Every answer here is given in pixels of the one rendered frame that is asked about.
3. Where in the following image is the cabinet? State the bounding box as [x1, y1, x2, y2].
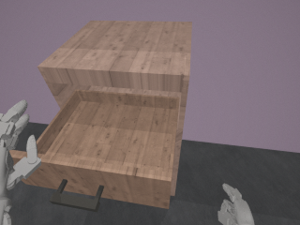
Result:
[37, 21, 192, 196]

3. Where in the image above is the handle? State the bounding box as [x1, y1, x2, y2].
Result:
[49, 179, 104, 212]

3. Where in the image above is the robot left forearm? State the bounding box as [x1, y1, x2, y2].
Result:
[0, 197, 15, 225]

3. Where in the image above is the drawer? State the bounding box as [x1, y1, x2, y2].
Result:
[9, 89, 180, 209]

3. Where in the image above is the robot left hand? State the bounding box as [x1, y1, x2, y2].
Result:
[0, 99, 41, 198]

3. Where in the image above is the robot right hand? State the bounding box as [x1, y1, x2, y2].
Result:
[217, 183, 255, 225]

